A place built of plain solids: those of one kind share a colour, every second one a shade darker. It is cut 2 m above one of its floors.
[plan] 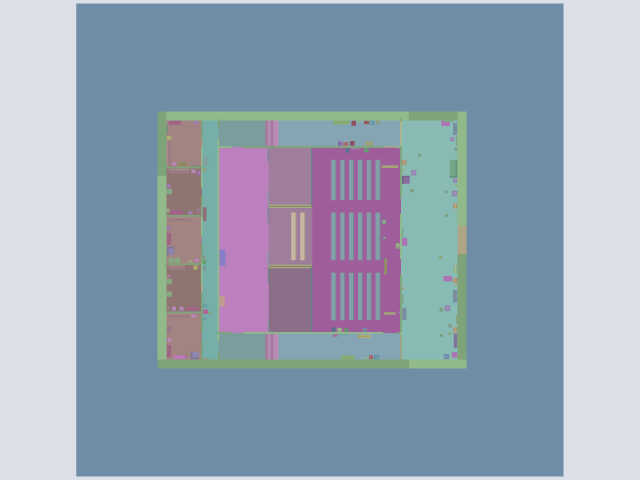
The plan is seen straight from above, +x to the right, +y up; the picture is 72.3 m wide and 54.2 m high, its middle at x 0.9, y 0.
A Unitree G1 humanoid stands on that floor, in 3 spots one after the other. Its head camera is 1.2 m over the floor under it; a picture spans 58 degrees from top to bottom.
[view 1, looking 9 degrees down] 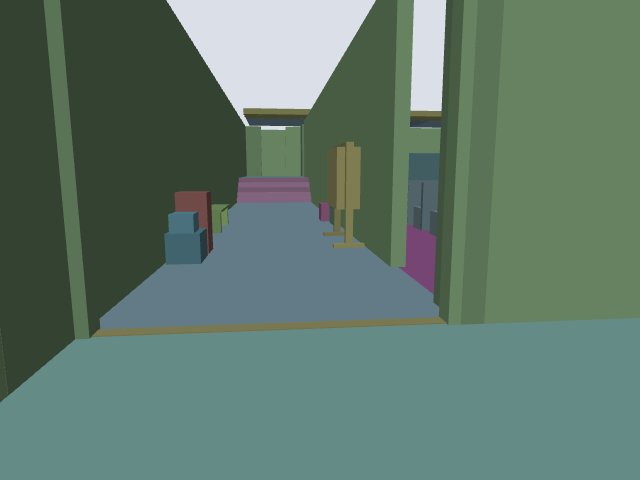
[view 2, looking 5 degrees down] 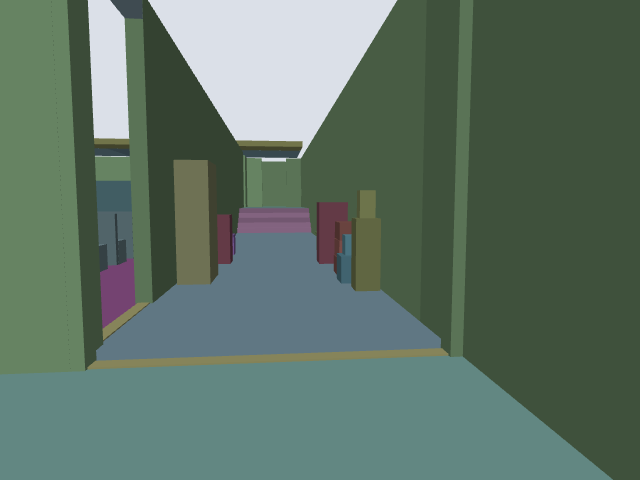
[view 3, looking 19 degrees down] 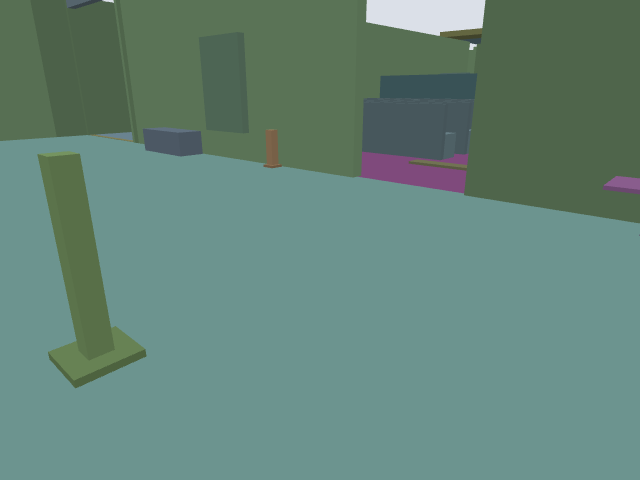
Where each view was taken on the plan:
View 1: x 13.29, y -12.05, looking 174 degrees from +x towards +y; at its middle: floor_promenade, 7.67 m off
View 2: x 13.29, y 12.05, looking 174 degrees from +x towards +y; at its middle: seat_stack_promenade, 8.40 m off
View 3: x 15.13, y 0.00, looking -138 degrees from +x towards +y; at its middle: floor_foyer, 3.69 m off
